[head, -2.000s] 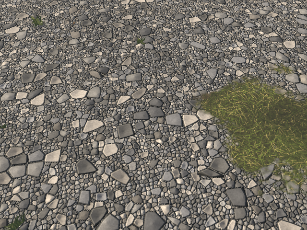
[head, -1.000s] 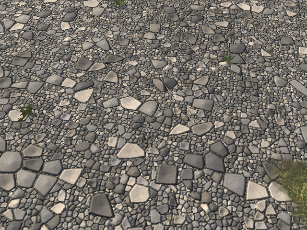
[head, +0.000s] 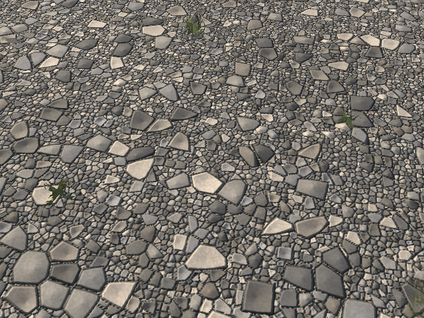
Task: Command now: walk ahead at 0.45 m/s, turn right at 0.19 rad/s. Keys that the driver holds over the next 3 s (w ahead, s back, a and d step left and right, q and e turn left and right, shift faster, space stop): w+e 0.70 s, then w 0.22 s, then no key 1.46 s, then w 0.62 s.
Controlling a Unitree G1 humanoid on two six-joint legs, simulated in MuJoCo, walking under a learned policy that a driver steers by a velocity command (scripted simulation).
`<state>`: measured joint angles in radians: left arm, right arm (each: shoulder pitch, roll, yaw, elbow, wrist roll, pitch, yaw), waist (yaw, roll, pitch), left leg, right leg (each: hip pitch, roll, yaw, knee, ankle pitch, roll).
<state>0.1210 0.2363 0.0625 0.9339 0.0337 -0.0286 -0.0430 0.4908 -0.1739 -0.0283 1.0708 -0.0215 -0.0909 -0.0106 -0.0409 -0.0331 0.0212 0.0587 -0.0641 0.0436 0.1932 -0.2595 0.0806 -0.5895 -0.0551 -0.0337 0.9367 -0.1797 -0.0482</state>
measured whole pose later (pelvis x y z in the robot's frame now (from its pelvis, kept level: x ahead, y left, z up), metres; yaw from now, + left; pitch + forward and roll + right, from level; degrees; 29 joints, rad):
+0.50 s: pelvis +0.27 -0.05 +0.00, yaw -15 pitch +0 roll +0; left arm 0.37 0.24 0.07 0.97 0.00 -0.06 0.00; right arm 0.09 -0.23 -0.04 0.82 -0.05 -0.05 0.01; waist 0.04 0.02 0.05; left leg -0.66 0.13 -0.06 0.94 -0.16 -0.04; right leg -0.12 0.17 0.05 0.31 -0.19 -0.15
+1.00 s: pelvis +0.56 -0.08 +0.00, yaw -28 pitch +1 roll +0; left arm 0.22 0.29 0.06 0.82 0.04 -0.03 -0.03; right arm 0.33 -0.24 -0.04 0.88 -0.02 -0.10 0.01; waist -0.02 -0.05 0.03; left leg -0.17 -0.04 0.05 0.33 -0.18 0.05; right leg -0.54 0.01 0.08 1.05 -0.30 -0.04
